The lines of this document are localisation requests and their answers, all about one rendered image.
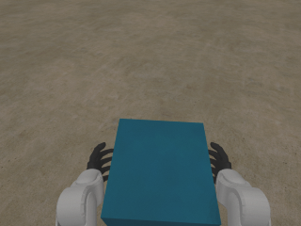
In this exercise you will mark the robot right forearm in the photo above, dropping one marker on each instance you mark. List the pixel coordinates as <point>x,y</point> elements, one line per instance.
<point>246,205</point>

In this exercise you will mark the left robot hand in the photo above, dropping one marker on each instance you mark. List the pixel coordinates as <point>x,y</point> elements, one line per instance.
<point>96,161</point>

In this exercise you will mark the right robot hand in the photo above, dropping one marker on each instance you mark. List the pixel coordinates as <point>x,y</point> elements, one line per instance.
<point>222,160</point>

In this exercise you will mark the carton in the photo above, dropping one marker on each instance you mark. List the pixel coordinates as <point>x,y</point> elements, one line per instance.
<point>160,175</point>

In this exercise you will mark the robot left forearm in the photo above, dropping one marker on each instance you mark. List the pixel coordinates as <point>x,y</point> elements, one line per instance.
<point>77,205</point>

